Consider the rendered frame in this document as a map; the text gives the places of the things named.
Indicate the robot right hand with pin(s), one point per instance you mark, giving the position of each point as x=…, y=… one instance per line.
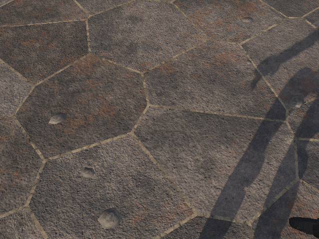
x=309, y=226

